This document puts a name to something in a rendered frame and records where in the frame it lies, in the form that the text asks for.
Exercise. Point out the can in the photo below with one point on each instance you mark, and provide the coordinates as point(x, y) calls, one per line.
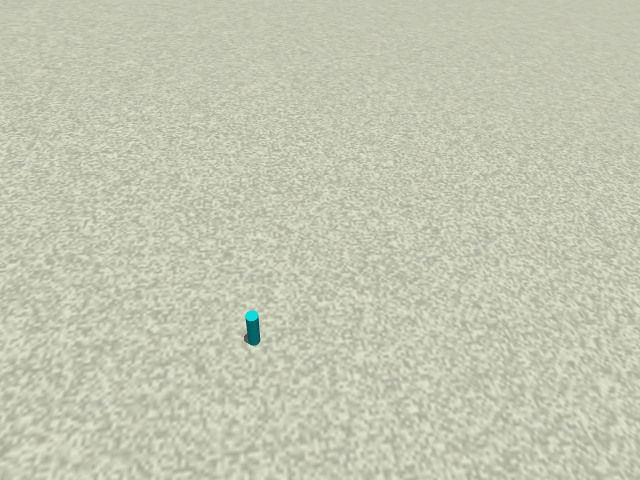
point(252, 323)

